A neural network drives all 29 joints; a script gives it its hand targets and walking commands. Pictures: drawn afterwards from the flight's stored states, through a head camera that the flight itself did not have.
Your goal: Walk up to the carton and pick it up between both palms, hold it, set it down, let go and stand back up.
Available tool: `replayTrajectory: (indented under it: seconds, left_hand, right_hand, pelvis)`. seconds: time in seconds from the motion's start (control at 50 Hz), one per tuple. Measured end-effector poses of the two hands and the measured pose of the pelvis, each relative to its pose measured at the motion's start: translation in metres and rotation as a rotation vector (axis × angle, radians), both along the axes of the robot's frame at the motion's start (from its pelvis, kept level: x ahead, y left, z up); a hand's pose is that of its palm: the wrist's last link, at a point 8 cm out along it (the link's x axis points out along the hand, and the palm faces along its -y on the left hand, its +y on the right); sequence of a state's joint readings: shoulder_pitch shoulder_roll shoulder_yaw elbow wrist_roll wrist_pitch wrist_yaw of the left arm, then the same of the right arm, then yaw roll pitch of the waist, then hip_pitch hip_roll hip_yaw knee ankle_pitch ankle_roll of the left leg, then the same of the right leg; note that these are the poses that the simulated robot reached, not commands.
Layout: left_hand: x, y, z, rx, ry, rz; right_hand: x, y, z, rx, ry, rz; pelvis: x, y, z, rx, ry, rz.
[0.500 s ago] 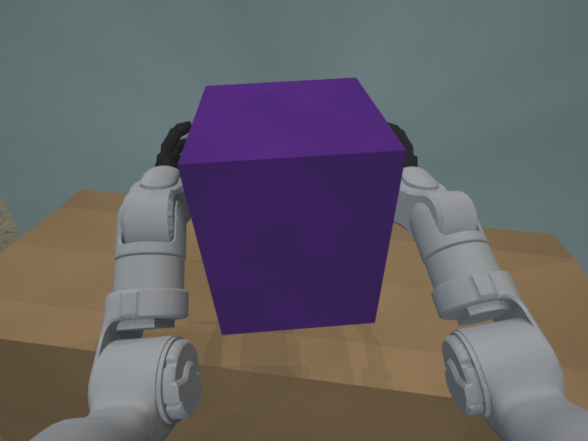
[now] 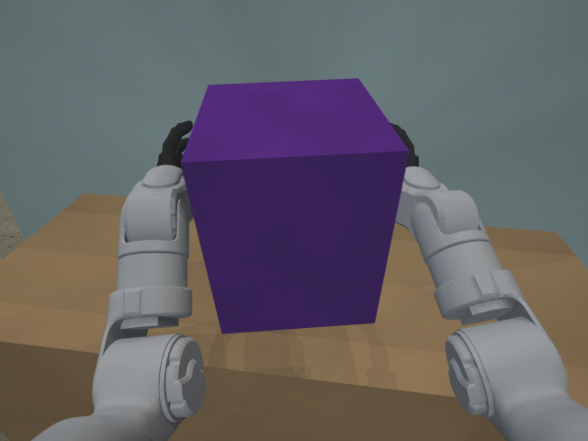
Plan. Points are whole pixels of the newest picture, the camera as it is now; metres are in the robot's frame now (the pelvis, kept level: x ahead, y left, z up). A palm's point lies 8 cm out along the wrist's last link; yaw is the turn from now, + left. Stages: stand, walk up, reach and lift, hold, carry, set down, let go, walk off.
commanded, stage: hold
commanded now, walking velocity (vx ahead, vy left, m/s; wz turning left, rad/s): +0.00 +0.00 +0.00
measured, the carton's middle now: (291, 203) +0.36 +0.00 +0.23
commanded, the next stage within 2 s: none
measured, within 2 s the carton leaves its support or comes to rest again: neither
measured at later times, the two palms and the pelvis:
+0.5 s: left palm (174, 179) +0.36 +0.15 +0.26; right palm (403, 181) +0.36 -0.15 +0.26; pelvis +0.00 +0.00 +0.00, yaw +1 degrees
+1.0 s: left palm (172, 186) +0.36 +0.15 +0.25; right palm (399, 180) +0.36 -0.14 +0.26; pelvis +0.00 +0.00 +0.00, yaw +1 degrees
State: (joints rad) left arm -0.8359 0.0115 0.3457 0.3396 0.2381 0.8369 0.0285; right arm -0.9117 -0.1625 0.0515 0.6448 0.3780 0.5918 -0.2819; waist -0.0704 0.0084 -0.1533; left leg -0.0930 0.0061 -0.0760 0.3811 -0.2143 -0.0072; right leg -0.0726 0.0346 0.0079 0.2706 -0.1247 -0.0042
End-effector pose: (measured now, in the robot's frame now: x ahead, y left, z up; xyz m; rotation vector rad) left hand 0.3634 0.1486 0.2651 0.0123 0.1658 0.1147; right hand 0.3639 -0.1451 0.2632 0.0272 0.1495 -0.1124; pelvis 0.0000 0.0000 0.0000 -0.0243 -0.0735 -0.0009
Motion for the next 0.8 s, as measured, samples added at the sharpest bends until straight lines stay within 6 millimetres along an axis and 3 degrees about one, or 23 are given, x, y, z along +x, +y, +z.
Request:
replayTrajectory:
  seconds: [0.3, 0.62, 0.8]
  left_hand:
    - [0.003, 0.008, -0.004, -0.011, -0.010, -0.006]
    - [0.003, -0.006, -0.002, 0.025, 0.016, -0.016]
    - [-0.001, 0.000, 0.006, -0.002, -0.020, 0.007]
  right_hand:
    - [0.002, 0.007, 0.004, -0.008, -0.008, -0.003]
    - [-0.002, -0.006, -0.009, 0.020, 0.018, -0.017]
    - [0.000, 0.000, 0.004, 0.003, -0.019, 0.004]
  pelvis:
    - [0.002, 0.000, -0.001, -0.007, 0.011, 0.016]
    - [0.001, 0.005, 0.000, -0.003, -0.005, -0.001]
    - [0.001, 0.000, 0.000, -0.003, 0.002, 0.007]
